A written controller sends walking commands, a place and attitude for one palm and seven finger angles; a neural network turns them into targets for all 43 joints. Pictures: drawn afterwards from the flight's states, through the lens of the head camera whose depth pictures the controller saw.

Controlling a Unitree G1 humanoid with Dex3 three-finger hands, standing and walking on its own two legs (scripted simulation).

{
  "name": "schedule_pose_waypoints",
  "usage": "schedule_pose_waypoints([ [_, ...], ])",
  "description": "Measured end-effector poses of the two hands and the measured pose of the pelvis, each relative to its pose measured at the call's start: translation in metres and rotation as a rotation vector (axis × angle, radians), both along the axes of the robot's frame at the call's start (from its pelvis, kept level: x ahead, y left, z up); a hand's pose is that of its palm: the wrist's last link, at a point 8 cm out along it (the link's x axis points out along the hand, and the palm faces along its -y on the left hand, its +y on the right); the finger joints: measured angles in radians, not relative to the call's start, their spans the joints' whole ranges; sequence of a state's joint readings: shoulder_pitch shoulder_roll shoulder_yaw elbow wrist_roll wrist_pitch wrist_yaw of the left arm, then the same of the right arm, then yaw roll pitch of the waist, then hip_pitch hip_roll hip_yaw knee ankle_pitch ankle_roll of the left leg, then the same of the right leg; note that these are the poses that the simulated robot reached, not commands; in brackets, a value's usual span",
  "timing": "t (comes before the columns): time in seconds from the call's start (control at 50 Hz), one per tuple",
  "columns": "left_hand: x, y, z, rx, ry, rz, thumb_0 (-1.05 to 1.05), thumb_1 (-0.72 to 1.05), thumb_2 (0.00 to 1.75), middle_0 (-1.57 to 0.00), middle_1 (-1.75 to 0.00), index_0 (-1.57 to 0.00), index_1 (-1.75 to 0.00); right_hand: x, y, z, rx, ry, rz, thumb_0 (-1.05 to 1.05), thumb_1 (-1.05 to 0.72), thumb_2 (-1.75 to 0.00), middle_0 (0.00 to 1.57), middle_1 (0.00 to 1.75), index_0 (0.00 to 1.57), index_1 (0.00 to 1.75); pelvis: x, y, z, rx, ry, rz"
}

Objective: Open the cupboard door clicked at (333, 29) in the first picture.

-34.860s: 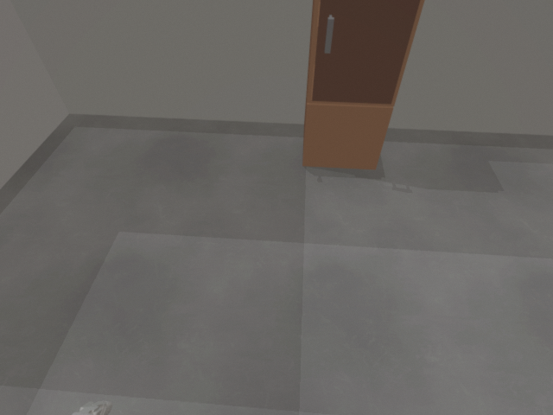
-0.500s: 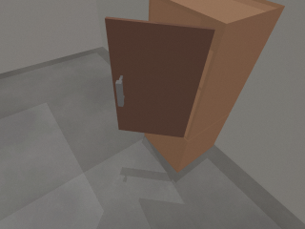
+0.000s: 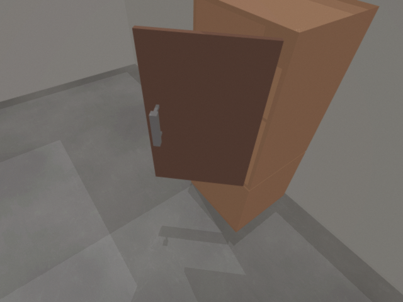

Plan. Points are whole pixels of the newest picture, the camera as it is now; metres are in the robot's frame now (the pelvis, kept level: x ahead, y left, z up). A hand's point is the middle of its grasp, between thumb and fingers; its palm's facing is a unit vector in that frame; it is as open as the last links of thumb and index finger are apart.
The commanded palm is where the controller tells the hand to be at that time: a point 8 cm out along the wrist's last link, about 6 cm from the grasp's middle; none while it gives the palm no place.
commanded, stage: shuffle to correct the standing spot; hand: left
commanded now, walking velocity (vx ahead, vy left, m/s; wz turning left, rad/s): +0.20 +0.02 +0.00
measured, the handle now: (157, 125) +0.63 +0.19 -0.04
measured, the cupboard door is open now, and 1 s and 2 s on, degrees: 46 46 46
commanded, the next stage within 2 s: come to a stop and stand still in 0.18 s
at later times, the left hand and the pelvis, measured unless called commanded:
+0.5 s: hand out of the picture +0.16 +0.20 -0.18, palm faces -0.01 -0.99 -0.15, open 7.2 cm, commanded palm none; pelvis +0.11 +0.03 +0.01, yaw -1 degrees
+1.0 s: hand (110, 287) +0.19 +0.23 -0.19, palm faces +0.00 -0.98 -0.20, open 7.3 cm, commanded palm none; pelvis +0.11 +0.05 -0.02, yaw -2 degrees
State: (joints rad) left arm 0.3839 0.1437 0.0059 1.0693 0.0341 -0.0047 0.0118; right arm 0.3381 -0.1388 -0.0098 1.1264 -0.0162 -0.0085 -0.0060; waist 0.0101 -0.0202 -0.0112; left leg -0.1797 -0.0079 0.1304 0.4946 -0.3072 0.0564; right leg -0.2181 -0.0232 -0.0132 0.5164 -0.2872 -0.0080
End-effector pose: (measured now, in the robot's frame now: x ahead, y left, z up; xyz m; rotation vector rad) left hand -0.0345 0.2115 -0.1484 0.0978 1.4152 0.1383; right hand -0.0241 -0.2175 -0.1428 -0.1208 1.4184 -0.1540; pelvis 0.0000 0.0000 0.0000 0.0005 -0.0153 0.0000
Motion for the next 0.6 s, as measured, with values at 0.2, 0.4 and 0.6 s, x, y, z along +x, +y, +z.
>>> schedule_pose_waypoints([
  [0.2,-0.001,0.000,-0.011,-0.037,0.078,0.088,0.00,0.91,0.90,-0.20,-0.30,-0.20,-0.30,0.054,0.003,0.003,-0.045,-0.005,0.040,0.01,-0.91,-0.90,0.20,0.30,0.20,0.30,0.043,0.012,-0.008,-0.034,0.020,0.018],
  [0.4,0.107,0.028,-0.009,-0.051,0.025,-0.030,0.00,0.91,0.90,-0.20,-0.30,-0.20,-0.30,0.083,0.040,0.021,-0.055,-0.058,-0.032,0.00,-0.91,-0.90,0.19,0.30,0.20,0.30,0.089,0.028,0.005,-0.045,0.014,-0.041],
  [0.6,0.245,0.040,0.000,0.044,-0.181,-0.104,0.01,0.94,0.90,-0.20,-0.30,-0.20,-0.30,0.076,0.053,0.009,0.010,0.142,-0.106,0.00,-0.91,-0.90,0.20,0.30,0.20,0.30,0.124,0.018,-0.001,-0.040,0.005,-0.023],
])
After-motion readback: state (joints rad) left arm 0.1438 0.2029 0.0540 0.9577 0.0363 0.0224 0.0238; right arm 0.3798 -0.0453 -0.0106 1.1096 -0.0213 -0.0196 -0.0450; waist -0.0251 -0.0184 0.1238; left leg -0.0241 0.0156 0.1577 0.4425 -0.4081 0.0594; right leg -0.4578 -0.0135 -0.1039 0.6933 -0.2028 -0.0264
